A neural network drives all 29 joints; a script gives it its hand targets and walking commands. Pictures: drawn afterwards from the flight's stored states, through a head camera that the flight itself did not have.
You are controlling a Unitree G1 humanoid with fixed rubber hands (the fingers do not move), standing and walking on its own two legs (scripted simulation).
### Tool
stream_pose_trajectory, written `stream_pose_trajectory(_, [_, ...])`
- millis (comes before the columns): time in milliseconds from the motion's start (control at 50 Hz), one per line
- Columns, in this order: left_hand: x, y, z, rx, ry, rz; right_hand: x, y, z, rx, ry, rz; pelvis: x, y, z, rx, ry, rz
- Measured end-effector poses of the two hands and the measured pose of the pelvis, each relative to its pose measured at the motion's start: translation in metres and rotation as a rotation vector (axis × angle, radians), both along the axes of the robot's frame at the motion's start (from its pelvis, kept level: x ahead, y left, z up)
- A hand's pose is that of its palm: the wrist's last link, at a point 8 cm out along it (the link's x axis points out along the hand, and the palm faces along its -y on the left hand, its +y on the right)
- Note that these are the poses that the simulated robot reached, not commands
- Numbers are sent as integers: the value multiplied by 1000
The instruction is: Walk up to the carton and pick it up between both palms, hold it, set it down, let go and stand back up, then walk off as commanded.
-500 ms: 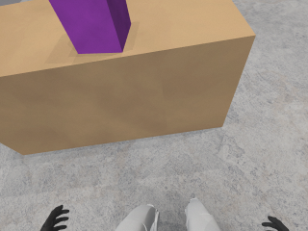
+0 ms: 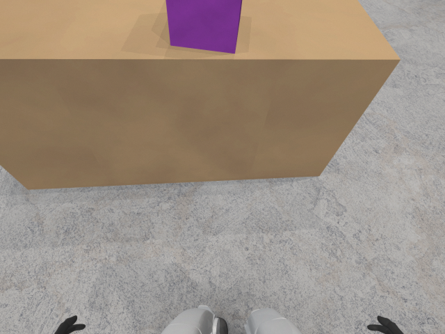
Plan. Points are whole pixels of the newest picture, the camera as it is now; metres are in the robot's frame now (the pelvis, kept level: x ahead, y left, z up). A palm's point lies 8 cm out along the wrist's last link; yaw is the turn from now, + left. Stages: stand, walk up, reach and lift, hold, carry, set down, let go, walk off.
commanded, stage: walk off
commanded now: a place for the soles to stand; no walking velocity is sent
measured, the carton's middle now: out of the picture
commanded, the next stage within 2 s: none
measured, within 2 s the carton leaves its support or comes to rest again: neither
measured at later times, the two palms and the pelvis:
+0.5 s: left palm out of the picture +0.01 +0.41 -0.13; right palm out of the picture -0.01 -0.21 -0.06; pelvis -0.06 +0.12 +0.01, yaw +0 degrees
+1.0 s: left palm out of the picture -0.10 +0.46 -0.15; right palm out of the picture -0.11 -0.17 -0.04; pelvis -0.15 +0.17 +0.00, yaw +0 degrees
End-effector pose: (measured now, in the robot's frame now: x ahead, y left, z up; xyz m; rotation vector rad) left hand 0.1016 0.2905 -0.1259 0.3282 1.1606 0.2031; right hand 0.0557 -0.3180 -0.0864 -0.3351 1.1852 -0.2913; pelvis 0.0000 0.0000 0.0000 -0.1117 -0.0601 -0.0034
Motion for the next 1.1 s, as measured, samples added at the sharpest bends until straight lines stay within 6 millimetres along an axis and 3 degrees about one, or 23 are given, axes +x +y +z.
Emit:
stream_pose_trajectory(40, [-22, 17, 4, 21, 25, 16, 2, 8, -1, 0, -11, 6, -5, 10, 0, 12, 9, 6])
stream_pose_trajectory(100, [-56, 43, -11, 46, 89, 42, 4, 21, -12, -19, -48, 7, -13, 27, -15, 17, 6, -10])
stream_pose_trajectory(200, [-45, 67, -37, 2, 38, 31, -23, 53, -22, -46, -34, -14, -23, 60, -32, 18, 7, -10])
stream_pose_trajectory(300, [-43, 78, -37, -72, 23, -3, -51, 75, -4, -94, -32, -64, -34, 82, -21, 13, -10, -24])
stream_pose_trajectory(440, [-67, 102, -15, -85, 55, -11, -63, 97, 21, -122, -56, -57, -52, 106, 2, 14, -17, -12])
stream_pose_trajectory(500, [-88, 116, -1, -61, 75, 1, -66, 107, 24, -108, -59, -41, -62, 115, 10, 30, -9, 0])
stream_pose_trajectory(580, [-132, 139, -10, -31, 107, 41, -63, 116, 9, -108, -89, -1, -79, 128, -4, 45, -15, 18])
stream_pose_trajectory(620, [-140, 145, -20, -42, 101, 43, -71, 123, 6, -118, -98, -1, -88, 136, -11, 34, -14, 19])
stream_pose_trajectory(680, [-133, 151, -35, -71, 48, 31, -100, 133, 2, -142, -60, -9, -101, 147, -21, 31, -10, 35])
stream_pose_trajectory(760, [-135, 150, -44, -132, 30, -2, -134, 137, 17, -199, -44, -63, -116, 156, -18, 24, -29, 14])
stream_pose_trajectory(880, [-154, 155, -41, -173, 33, -6, -150, 145, 37, -234, -70, -69, -132, 167, -9, 13, -43, 12])
stream_pose_trajectory(980, [-188, 164, -30, -157, 76, 5, -161, 151, 42, -220, -77, -68, -145, 173, 0, 28, -30, 10])
stream_pose_trajectory(1100, [-249, 175, -18, -113, 170, 19, -180, 155, 32, -181, -85, -70, -167, 175, 4, 68, -21, -5])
